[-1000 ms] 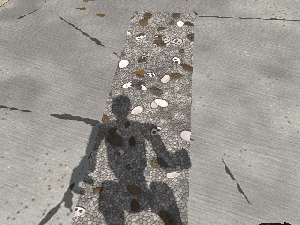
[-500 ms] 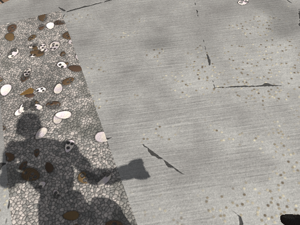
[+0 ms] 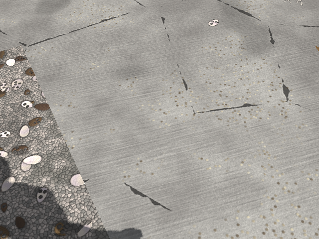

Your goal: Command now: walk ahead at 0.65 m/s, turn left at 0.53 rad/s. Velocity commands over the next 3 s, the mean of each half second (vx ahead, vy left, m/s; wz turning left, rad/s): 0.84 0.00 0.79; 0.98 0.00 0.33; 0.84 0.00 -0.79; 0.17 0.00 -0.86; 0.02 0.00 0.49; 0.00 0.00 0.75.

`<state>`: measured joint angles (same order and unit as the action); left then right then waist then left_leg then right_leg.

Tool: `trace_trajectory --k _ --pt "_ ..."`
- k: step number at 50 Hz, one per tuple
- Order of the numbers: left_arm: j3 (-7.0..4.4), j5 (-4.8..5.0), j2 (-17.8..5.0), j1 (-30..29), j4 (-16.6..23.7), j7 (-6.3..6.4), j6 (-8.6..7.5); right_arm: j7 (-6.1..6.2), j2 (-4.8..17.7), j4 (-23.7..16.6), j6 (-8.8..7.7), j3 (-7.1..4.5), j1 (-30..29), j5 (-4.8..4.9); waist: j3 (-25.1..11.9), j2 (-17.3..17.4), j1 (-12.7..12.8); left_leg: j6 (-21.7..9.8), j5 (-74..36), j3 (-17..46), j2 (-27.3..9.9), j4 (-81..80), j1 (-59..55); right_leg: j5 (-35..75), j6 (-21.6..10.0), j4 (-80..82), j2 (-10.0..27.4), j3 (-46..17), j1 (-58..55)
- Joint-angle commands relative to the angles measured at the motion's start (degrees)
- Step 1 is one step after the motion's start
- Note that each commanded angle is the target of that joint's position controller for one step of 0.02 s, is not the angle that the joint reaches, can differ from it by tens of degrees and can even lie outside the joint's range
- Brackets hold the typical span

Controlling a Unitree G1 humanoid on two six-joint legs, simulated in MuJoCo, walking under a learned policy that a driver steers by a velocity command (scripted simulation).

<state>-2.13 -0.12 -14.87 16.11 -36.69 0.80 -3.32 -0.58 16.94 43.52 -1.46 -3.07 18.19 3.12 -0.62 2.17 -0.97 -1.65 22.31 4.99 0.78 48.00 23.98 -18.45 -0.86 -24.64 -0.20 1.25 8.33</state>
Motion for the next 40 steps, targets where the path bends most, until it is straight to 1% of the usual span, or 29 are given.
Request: trace_trajectory --k 1,3,6,8,10,12,13,15,16,17,18,19,20,21,22,23,24,25,26,28,29,30,31,33,34,36,38,39,40 --pt "-2.93 -0.03 -7.9 4.4 1.7 0.21 -2.79 -0.41 5.8 -7.9 -2.27 -1.4 -9.0 -0.18 5.3 -11.8 4.7 0.4 -5.4 3.8 -5.3 16.7 34.7 -15.1 -7.0 15.6 19.8 -21.1 -19.0" --pt "-2.61 -0.12 -6.7 4.9 0.9 0.21 -3.16 -0.93 4.8 -7.6 -1.75 -1.26 -8.8 -0.85 6.9 -9.6 4.6 1.4 -11.8 2.4 -6.1 20.6 33.9 -3.8 -5.6 16.8 17.2 -11.8 -15.4" --pt "-2.59 -0.8 -6.7 5.3 -0.5 0.22 -3.44 -1.53 3.2 -8.2 -1.14 -0.79 -9.7 -0.63 8.9 -8.0 4.0 2.7 -18.5 0.7 -6.7 21.6 32.4 5.0 -5.1 18.2 14.9 -1.7 -10.4" --pt "-2.54 -1.05 -6.9 5.7 -1.7 0.14 -3.44 -1.94 2.7 -9.5 -1.01 -0.35 -12.7 -0.82 11.4 -7.1 4.4 2.8 -22.1 -2.3 -6.5 16.4 30.3 8.4 -4.8 19.8 13.7 3.6 -7.3" --pt "-2.58 -0.97 -7.5 6.8 -3.1 0.12 -3.28 -2.94 1.7 -10.7 -1.2 0.37 -16.5 -0.92 13.3 -5.6 5.3 1.4 -24.8 -6.1 -6.6 9.2 27.1 11.8 -4.1 21.0 13.3 7.8 -6.4" --pt "-2.86 -0.63 -9.0 8.3 -4.6 0.19 -2.85 -4.19 0.5 -12.1 -1.63 1.13 -20.3 -0.57 14.6 -4.4 6.1 -1.0 -24.8 -9.1 -6.2 2.1 24.4 18.1 -3.4 21.2 14.1 10.8 -8.6" --pt "-3.05 -0.66 -10.3 7.8 -4.9 0.27 -2.48 -4.66 0.5 -12.7 -1.83 1.24 -20.9 -0.37 14.2 -4.7 5.2 -2.5 -23.5 -11.2 -4.8 -1.4 20.9 29.6 -3.0 19.7 14.2 12.7 -9.4" --pt "-3.69 -0.61 -13.8 7.9 -5.6 0.69 -1.44 -4.68 3.0 -13.4 -1.76 0.26 -19.7 0.16 9.2 -8.9 2.1 -5.3 -18.7 -15.8 0.2 -2.7 13.3 64.8 -2.6 11.5 15.3 14.0 -14.7" --pt "-4.02 -0.49 -15.4 7.1 -5.5 0.97 -0.63 -4.42 5.1 -12.8 -1.38 -0.71 -15.1 0.58 5.4 -11.7 -1.4 -6.7 -14.7 -16.8 2.6 -2.1 8.3 79.2 -2.6 3.9 16.1 14.3 -17.1" --pt "-4.39 -0.31 -16.8 5.6 -4.9 0.97 -0.08 -4.16 8.4 -11.2 -0.77 -2.3 -6.2 0.83 0.0 -13.4 -6.6 -8.4 -11.5 -16.9 4.5 -1.4 -2.8 86.5 -2.9 -7.6 16.9 14.1 -15.3" --pt "-4.51 0.25 -17.3 3.7 -3.7 0.84 -0.3 -3.45 13.6 -7.9 0.09 -4.94 7.0 0.63 -7.0 -11.7 -13.1 -11.0 -12.4 -14.0 5.9 -5.3 -23.1 82.2 -2.5 -23.0 15.7 13.0 -6.3" --pt "-3.21 0.1 -12.7 4.4 -3.2 0.73 -1.69 -2.09 15.7 -4.9 1.39 -6.05 13.8 0.73 -7.8 -3.0 -13.5 -12.2 -10.7 -3.8 2.3 -7.7 -41.2 35.3 0.0 -42.9 9.5 10.8 12.2" --pt "-0.03 0.32 -3.2 10.3 1.7 -0.15 -4.24 -1.65 20.2 -7.2 0.43 -6.23 8.6 -0.36 -14.5 16.1 -3.0 -25.2 9.8 33.4 -12.8 -18.6 -55.1 -13.5 2.7 -67.1 -2.5 1.5 35.7" --pt "-0.24 1.66 -8.6 1.6 3.9 -0.37 -6.95 -1.61 14.5 -8.8 -0.87 -4.91 10.1 -1.49 -21.2 5.6 -8.8 -24.0 24.9 47.5 -15.7 -31.0 -53.9 -7.9 0.0 -66.8 -1.2 -11.2 39.4" --pt "-0.75 3.57 -10.3 -5.5 6.5 -0.21 -7.76 -1.62 12.6 -7.9 -2.16 -4.37 10.2 -2.47 -10.7 0.8 -8.0 -20.2 22.3 45.2 -15.3 -35.5 -44.8 -4.0 -1.3 -62.9 0.5 -10.7 41.5" --pt "-0.36 2.91 -9.1 -5.4 6.3 0.23 -7.9 -1.87 11.9 -7.7 -3.17 -4.0 7.0 -2.54 -3.9 -6.9 -3.5 -18.6 14.9 40.2 -13.9 -35.8 -33.4 -1.0 -1.7 -57.0 2.8 -10.5 38.2" --pt "-0.39 1.23 -8.4 -3.7 5.0 0.42 -7.44 -1.74 10.1 -8.4 -3.6 -3.45 2.3 -2.77 -0.8 -7.8 0.1 -18.1 7.7 33.8 -11.1 -35.0 -24.3 0.6 -1.2 -52.8 4.7 -10.9 33.8" --pt "-0.61 0.71 -8.4 -0.9 4.0 0.05 -6.46 -1.36 8.9 -9.5 -3.71 -2.99 -0.9 -3.51 1.2 -5.0 3.1 -18.2 4.0 29.0 -7.8 -35.7 -17.4 1.8 -0.3 -50.5 5.8 -11.5 29.9" --pt "-0.9 0.22 -8.9 -0.1 3.3 -0.15 -5.42 -1.06 7.7 -9.6 -3.55 -2.66 -2.7 -3.09 3.3 -3.2 4.2 -18.1 1.8 25.5 -5.8 -37.0 -13.1 2.0 0.8 -47.6 6.4 -10.7 28.8" --pt "-0.83 -1.05 -8.6 -2.5 3.9 -0.2 -4.2 -0.22 6.8 -8.8 -3.52 -2.15 -2.3 -1.76 6.4 -2.8 4.1 -17.3 -4.1 19.3 -3.1 -38.4 -5.5 4.4 3.1 -40.0 6.6 -7.8 26.5" --pt "-0.5 -1.74 -8.0 -6.3 5.7 -0.18 -4.13 0.29 7.0 -8.3 -3.6 -2.05 -1.7 -1.45 8.3 -2.6 3.0 -16.7 -8.2 16.6 -1.4 -38.8 -1.6 8.5 4.2 -34.7 5.8 -5.9 25.5" --pt "-0.17 -2.14 -6.9 -10.4 7.2 -0.19 -4.34 0.8 7.1 -7.6 -3.56 -2.0 -1.0 -1.35 9.5 -1.7 1.6 -15.8 -11.9 14.8 0.0 -38.2 1.0 13.7 4.9 -29.0 4.6 -4.7 24.2" --pt "0.18 -2.11 -5.6 -13.6 8.1 -0.35 -4.62 1.18 7.2 -6.9 -3.35 -2.0 -0.1 -1.26 9.3 -0.6 0.1 -14.5 -13.7 13.2 1.5 -37.0 2.4 19.4 5.3 -23.0 3.2 -4.0 21.6" --pt "0.58 -1.07 -3.9 -19.1 10.0 -0.78 -5.19 1.44 8.5 -5.3 -2.97 -2.5 2.8 -0.71 7.5 0.5 -3.2 -12.0 -12.2 13.4 2.0 -36.6 3.3 26.2 5.5 -12.2 0.0 -2.5 14.9" --pt "0.34 -0.25 -4.4 -19.8 10.2 -1.03 -5.49 1.47 8.5 -4.3 -3.05 -2.45 4.3 -0.65 6.4 1.5 -4.2 -11.6 -11.5 13.5 0.5 -36.8 0.8 30.2 5.5 -8.8 -0.2 -2.2 13.3" --pt "-0.21 0.76 -5.9 -20.9 9.9 -1.52 -5.99 1.7 6.8 -2.1 -3.34 -1.91 6.6 -0.75 6.0 3.8 -5.8 -11.0 -12.5 14.0 -2.6 -34.9 -8.6 34.7 4.4 -4.1 1.6 -3.7 15.3" --pt "-0.89 1.34 -7.4 -21.0 9.9 -1.89 -6.02 1.91 7.1 -0.5 -2.76 -1.97 7.6 -1.48 6.2 5.1 -5.5 -10.2 -23.7 13.9 -6.3 -32.3 -20.2 30.2 2.1 -1.6 1.9 -2.9 19.7" --pt "-1.69 1.36 -8.9 -18.8 9.5 -1.83 -5.93 1.8 8.0 -0.1 -2.43 -2.13 7.8 -2.2 4.3 5.5 -3.9 -9.5 -39.0 13.0 -7.5 -29.2 -25.8 24.5 0.4 -2.0 0.1 -0.8 19.1" --pt "-2.91 2.13 -10.9 -13.1 8.4 -1.4 -5.56 1.41 9.5 0.1 -2.07 -2.43 6.9 -3.6 0.4 7.2 -0.5 -8.9 -56.1 12.2 -8.6 -21.9 -29.3 19.0 -1.7 -4.3 -1.4 0.9 14.5"
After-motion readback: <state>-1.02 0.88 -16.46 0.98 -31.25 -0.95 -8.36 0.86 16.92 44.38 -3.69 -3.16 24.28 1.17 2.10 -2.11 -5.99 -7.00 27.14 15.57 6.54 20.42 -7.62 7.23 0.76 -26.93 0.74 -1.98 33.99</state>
